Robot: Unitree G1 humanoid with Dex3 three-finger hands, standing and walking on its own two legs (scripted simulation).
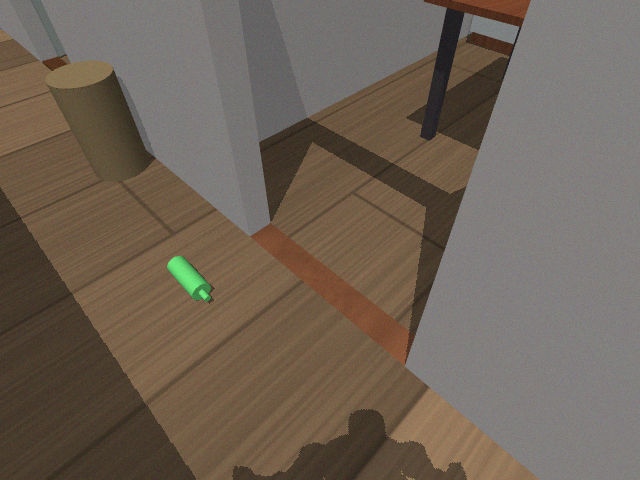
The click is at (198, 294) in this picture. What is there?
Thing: lying bottle
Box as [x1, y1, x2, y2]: [167, 256, 210, 301]
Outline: 172,258 167,265 168,270 194,299 203,298 206,301 210,298 210,296 207,293 210,289 209,284 182,256 176,256
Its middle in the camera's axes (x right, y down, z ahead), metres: -0.51 +0.17 +1.51
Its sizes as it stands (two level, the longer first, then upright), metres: 0.232 0.079 0.079
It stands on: the floor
